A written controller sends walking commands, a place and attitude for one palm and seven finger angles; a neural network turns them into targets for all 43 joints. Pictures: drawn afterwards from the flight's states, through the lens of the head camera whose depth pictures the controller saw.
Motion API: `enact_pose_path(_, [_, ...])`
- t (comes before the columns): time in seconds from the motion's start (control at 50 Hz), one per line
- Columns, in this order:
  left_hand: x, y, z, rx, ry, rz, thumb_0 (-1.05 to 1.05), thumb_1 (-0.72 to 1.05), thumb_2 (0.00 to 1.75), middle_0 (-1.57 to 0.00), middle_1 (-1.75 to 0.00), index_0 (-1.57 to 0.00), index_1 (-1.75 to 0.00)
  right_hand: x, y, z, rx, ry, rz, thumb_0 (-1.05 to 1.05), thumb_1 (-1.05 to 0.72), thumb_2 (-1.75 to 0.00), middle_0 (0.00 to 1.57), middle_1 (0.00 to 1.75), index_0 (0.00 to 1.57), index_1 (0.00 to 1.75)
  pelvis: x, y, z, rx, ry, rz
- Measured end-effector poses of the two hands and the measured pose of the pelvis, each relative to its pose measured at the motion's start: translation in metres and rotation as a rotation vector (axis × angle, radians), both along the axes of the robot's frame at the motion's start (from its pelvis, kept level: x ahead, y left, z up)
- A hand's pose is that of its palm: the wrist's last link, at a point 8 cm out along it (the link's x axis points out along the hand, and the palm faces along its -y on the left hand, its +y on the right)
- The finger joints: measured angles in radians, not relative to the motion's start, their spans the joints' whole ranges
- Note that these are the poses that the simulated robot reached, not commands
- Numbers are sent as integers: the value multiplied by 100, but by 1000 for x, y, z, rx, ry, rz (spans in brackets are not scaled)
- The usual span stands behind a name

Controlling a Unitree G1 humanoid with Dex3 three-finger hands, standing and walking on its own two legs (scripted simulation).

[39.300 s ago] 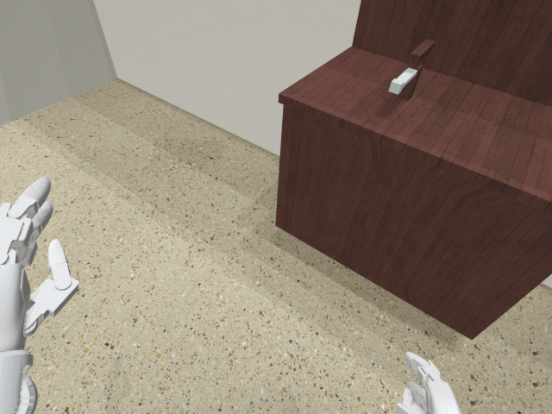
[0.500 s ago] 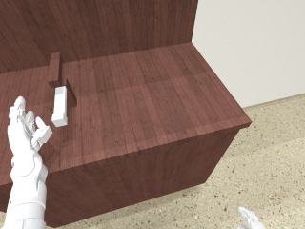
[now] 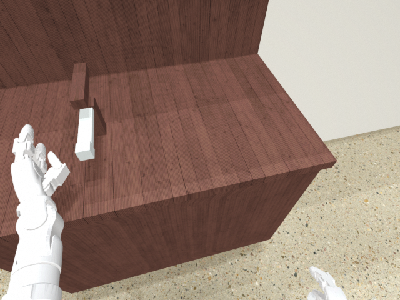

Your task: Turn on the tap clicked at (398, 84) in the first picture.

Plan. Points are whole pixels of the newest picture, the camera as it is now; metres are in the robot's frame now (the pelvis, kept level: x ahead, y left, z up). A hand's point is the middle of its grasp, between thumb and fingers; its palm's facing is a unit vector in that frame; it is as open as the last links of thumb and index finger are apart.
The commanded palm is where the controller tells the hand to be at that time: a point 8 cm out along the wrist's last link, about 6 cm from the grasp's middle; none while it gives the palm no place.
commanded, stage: push the lever round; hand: left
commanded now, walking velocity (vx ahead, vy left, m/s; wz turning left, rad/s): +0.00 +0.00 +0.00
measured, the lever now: (85, 151) +0.37 +0.26 +0.08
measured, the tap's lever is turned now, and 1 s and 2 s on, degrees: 0 13 33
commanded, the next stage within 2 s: none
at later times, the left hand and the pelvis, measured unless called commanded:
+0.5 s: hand (80, 164) +0.34 +0.27 +0.08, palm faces +0.51 -0.85 -0.07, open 7.8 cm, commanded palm +0.30 +0.30 +0.08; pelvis +0.01 +0.00 +0.00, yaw -1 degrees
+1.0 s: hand (100, 160) +0.36 +0.23 +0.08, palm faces +0.54 -0.84 -0.07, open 7.8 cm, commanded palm +0.32 +0.26 +0.08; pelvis +0.00 -0.01 +0.00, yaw +0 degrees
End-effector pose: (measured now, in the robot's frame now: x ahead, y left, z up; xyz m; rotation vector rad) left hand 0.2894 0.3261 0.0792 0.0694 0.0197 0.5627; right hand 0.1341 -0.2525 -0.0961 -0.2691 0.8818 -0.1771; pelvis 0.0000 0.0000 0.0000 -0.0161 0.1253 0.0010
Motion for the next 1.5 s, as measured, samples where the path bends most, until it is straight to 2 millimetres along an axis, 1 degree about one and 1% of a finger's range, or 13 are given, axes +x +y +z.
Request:
enact_pose_path(0.1, [15,-10,3,8,-8,-37,1,90,90,-15,-15,-15,-15,1,2,1,10,-9,-7,1,-90,-90,20,30,21,30,2,1,0,1,9,-8])
enact_pose_path(0.18, [20,-13,2,3,9,-40,1,90,90,-16,-15,-15,-15,-2,4,1,25,-5,-23,1,-90,-90,20,30,21,30,6,2,1,2,12,-19])
enact_pose_path(0.3, [15,-16,0,3,11,-17,1,90,90,-16,-15,-15,-15,-9,3,-1,36,20,-35,1,-90,-90,20,30,21,30,10,2,2,2,11,-25])
enact_pose_path(0.44, [8,-21,0,7,-2,-16,1,90,90,-16,-15,-15,-15,-12,0,-4,29,44,-35,1,-90,-90,20,30,21,30,10,1,2,1,4,-17])
enact_pose_path(0.6, [12,-33,0,4,-4,-19,1,90,90,-16,-15,-15,-15,-5,-1,-3,27,22,-19,1,-90,-90,20,30,21,30,6,-2,1,4,2,-9])
enact_pose_path(0.8, [14,-43,0,6,-1,-8,1,91,90,-16,-15,-15,-15,3,-1,-3,41,-4,4,1,-90,-90,20,30,21,30,2,-8,1,8,-1,-4])
enact_pose_path(0.92, [18,-54,-1,1,-5,-10,1,91,90,-16,-15,-15,-15,2,-2,-5,44,2,10,1,-90,-90,20,30,21,30,1,-11,0,9,0,0])
enact_pose_path(1.1, [24,-72,0,-1,-3,34,2,92,91,-16,-15,-15,-15,-4,-7,-7,55,20,-4,1,-90,-90,20,30,21,30,2,-15,1,14,3,-8])
enact_pose_path(1.3, [22,-80,2,-6,-5,87,2,92,90,-16,-15,-15,-15,-8,-14,-5,51,29,-25,1,-90,-90,20,30,21,30,3,-18,2,15,-3,-15])
enact_pose_path(1.4, [20,-86,3,-6,-7,104,2,92,90,-16,-15,-15,-15,-5,-14,-4,47,26,-22,1,-90,-90,20,30,20,30,3,-17,2,14,-7,-11])
enact_pose_path(1.5, [22,-92,2,-13,-1,133,1,93,91,-16,-15,-15,-15,-1,-12,-4,42,25,-12,1,-90,-90,20,30,20,30,1,-17,2,14,-8,-5])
